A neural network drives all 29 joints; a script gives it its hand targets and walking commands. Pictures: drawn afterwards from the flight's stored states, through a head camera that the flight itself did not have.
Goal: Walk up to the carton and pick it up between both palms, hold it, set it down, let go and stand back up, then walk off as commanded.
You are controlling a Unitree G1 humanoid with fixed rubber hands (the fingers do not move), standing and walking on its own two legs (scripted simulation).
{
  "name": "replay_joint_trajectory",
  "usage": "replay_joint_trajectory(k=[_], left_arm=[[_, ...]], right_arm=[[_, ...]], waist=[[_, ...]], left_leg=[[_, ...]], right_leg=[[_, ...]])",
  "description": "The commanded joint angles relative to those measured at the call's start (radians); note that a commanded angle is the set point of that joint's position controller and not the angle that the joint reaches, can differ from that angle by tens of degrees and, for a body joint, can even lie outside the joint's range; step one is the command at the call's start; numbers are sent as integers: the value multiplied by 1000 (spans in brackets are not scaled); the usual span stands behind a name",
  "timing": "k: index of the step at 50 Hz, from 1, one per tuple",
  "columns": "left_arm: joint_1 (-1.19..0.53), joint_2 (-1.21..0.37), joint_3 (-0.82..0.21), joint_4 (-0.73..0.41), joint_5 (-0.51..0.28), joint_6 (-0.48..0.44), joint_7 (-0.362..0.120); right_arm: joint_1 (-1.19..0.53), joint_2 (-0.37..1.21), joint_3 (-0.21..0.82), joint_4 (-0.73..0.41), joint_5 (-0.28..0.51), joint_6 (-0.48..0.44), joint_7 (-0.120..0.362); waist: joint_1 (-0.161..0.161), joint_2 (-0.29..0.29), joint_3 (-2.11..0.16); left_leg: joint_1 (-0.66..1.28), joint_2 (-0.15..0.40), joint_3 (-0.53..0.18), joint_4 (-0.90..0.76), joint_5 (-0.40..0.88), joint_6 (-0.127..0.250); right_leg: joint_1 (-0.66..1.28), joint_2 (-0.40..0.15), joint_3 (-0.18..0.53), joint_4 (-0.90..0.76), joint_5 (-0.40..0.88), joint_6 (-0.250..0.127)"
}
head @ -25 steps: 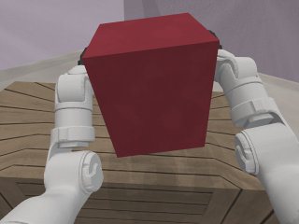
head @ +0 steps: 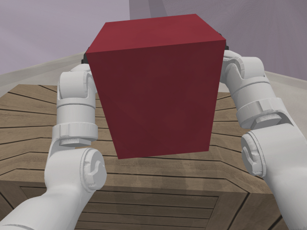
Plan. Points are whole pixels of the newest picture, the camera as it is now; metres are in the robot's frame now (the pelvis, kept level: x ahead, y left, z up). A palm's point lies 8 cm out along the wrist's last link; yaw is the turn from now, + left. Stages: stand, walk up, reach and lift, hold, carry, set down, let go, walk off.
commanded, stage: hold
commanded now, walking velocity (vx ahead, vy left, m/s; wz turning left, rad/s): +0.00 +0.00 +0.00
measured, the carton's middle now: (156, 86) +0.35 -0.01 +0.27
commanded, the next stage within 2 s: none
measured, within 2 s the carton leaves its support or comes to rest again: neither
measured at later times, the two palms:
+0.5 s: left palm (87, 76) +0.38 +0.15 +0.29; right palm (217, 60) +0.38 -0.15 +0.32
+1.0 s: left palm (90, 72) +0.38 +0.15 +0.29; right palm (219, 59) +0.38 -0.15 +0.33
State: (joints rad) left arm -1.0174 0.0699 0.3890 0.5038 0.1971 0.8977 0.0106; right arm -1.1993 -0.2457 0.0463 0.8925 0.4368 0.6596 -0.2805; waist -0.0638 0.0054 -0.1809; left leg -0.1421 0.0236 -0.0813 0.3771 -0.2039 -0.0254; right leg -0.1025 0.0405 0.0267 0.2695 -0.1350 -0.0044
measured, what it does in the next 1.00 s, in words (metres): stands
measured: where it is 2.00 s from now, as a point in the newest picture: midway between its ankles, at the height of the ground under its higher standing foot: outside the picture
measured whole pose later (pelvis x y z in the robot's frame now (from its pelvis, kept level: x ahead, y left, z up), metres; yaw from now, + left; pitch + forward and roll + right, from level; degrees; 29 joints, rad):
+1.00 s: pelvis +0.00 +0.00 +0.00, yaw +0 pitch -1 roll -2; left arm -1.02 0.08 0.36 0.51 0.19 0.89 0.02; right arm -1.21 -0.25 0.05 0.90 0.44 0.66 -0.28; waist -0.07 0.00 -0.20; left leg -0.16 0.02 -0.09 0.39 -0.21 -0.02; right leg -0.11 0.04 0.03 0.26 -0.14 0.00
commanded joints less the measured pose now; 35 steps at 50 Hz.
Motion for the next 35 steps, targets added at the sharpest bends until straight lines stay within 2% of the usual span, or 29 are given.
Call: replay_joint_trajectory(k=[1, 2, 3, 5, 6, 8, 9, 10, 11, 12, 13, 14, 16, 18, 20, 21, 22, 23, 24, 25, 26, 27, 28, 29, 30, 31, 32, 33, 35], left_arm=[[-833, -531, -353, -157, -187, -101, -130], [-838, -537, -361, -171, -186, -101, -131], [-816, -547, -353, -151, -183, -98, -137], [-850, -540, -351, -188, -183, -99, -134], [-814, -547, -359, -165, -183, -96, -135], [-819, -560, -390, -248, -195, -97, -133], [-806, -541, -373, -216, -178, -88, -135], [-782, -530, -354, -206, -167, -84, -140], [-791, -545, -374, -222, -170, -81, -139], [-774, -523, -354, -201, -157, -77, -141], [-794, -544, -375, -232, -167, -76, -141], [-803, -534, -360, -249, -156, -79, -139], [-816, -564, -418, -293, -183, -79, -139], [-824, -565, -413, -294, -182, -74, -132], [-813, -562, -422, -317, -190, -76, -126], [-802, -558, -410, -309, -170, -73, -124], [-786, -551, -408, -313, -170, -67, -125], [-774, -553, -397, -271, -156, -62, -130], [-808, -573, -425, -287, -183, -69, -134], [-796, -563, -412, -242, -168, -64, -134], [-813, -567, -421, -242, -167, -67, -138], [-799, -557, -398, -214, -162, -65, -134], [-824, -562, -414, -271, -174, -76, -134], [-813, -552, -384, -224, -163, -73, -132], [-826, -563, -401, -248, -179, -82, -130], [-829, -553, -392, -224, -178, -82, -126], [-855, -562, -394, -228, -173, -88, -122], [-838, -564, -389, -183, -173, -83, -121], [-863, -571, -380, -167, -185, -93, -121]], right_arm=[[-749, 764, 172, -350, 199, -8, 119], [-708, 751, 154, -310, 194, -2, 117], [-740, 738, 150, -361, 202, -6, 113], [-723, 752, 144, -335, 200, 2, 113], [-737, 749, 159, -361, 195, 0, 112], [-697, 738, 161, -366, 204, 4, 110], [-677, 715, 151, -320, 205, 13, 110], [-683, 720, 161, -346, 204, 14, 108], [-682, 713, 159, -349, 206, 10, 111], [-702, 725, 184, -359, 211, 13, 110], [-693, 730, 185, -357, 208, 13, 113], [-671, 736, 180, -333, 220, 17, 117], [-672, 743, 173, -367, 215, 10, 113], [-681, 740, 176, -376, 220, 10, 116], [-673, 742, 198, -394, 226, 12, 113], [-667, 743, 202, -387, 236, 14, 115], [-644, 733, 196, -376, 224, 20, 116], [-675, 732, 193, -385, 226, 14, 119], [-688, 743, 185, -385, 219, 12, 120], [-654, 722, 158, -326, 196, 20, 123], [-671, 715, 141, -325, 181, 11, 127], [-686, 730, 149, -325, 189, 7, 132], [-658, 741, 155, -327, 187, 10, 133], [-700, 734, 159, -323, 200, 6, 137], [-706, 750, 168, -353, 199, 5, 136], [-738, 738, 175, -349, 204, 2, 137], [-702, 746, 150, -298, 195, 7, 138], [-732, 737, 146, -313, 184, -3, 141], [-726, 742, 128, -299, 169, -2, 145]], waist=[[-1, -5, -378], [-20, 18, -367], [-14, -5, -366], [-24, 15, -362], [-24, 9, -366], [-39, 42, -389], [-37, 37, -334], [-30, 15, -343], [-35, 53, -340], [-18, 14, -316], [-27, 41, -342], [-11, 47, -301], [-41, 79, -357], [-28, 79, -350], [-38, 43, -378], [-20, 68, -363], [-30, 49, -322], [-12, 47, -307], [-30, 40, -329], [-40, 51, -265], [-42, 56, -282], [-21, 47, -264], [-38, 46, -297], [-6, 44, -291], [-21, 20, -331], [-7, 31, -327], [-8, 54, -305], [-2, 38, -300], [-7, 27, -301]], left_leg=[[7, -72, 44, -34, 213, -13], [32, -72, 43, -27, 237, -22], [21, -73, 42, -24, 228, -21], [17, -73, 40, -22, 207, -16], [27, -71, 46, -26, 242, -23], [47, -69, 40, -9, 290, -32], [34, -68, 35, -10, 275, -34], [36, -72, 40, -12, 270, -30], [37, -69, 42, -17, 275, -41], [27, -71, 44, -21, 257, -28], [30, -67, 45, -18, 268, -35], [23, -69, 46, -26, 247, -32], [44, -68, 42, -6, 309, -49], [48, -66, 39, 1, 318, -48], [71, -68, 35, 10, 352, -45], [64, -65, 40, 6, 328, -48], [55, -63, 36, -3, 330, -44], [43, -61, 39, -9, 298, -44], [29, -60, 39, -14, 277, -46], [24, -59, 41, -27, 241, -45], [16, -61, 45, -36, 216, -48], [-1, -60, 43, -43, 201, -41], [7, -60, 39, -32, 231, -44], [0, -59, 40, -29, 220, -40], [7, -61, 37, -22, 239, -38], [5, -61, 36, -26, 226, -36], [3, -59, 39, -35, 197, -36], [-2, -57, 40, -48, 181, -37], [-21, -58, 43, -57, 141, -24]], right_leg=[[208, 42, 0, 6, 247, 49], [198, 41, 0, 10, 276, 50], [203, 47, -2, 5, 269, 50], [198, 44, 2, 11, 247, 45], [204, 50, -3, 4, 262, 44], [220, 52, 2, 16, 323, 40], [212, 50, -10, 14, 303, 39], [230, 52, -6, 15, 298, 43], [224, 50, -3, 15, 304, 39], [226, 49, -5, 14, 286, 50], [233, 52, -9, 21, 291, 42], [208, 51, -6, 16, 263, 45], [232, 50, -3, 25, 329, 32], [231, 56, -11, 31, 323, 34], [234, 59, -11, 34, 364, 42], [224, 59, -9, 28, 337, 38], [215, 61, -14, 27, 334, 37], [206, 61, -10, 21, 289, 35], [218, 60, -9, 19, 276, 32], [182, 56, -10, 10, 227, 30], [180, 58, -9, 6, 209, 29], [166, 55, -8, 8, 190, 25], [187, 53, -12, 16, 224, 24], [184, 52, -8, 17, 212, 22], [199, 56, -6, 17, 233, 27], [183, 56, -6, 17, 214, 29], [163, 51, -3, 11, 176, 26], [155, 57, -6, 6, 156, 25], [150, 50, -3, 2, 134, 29]])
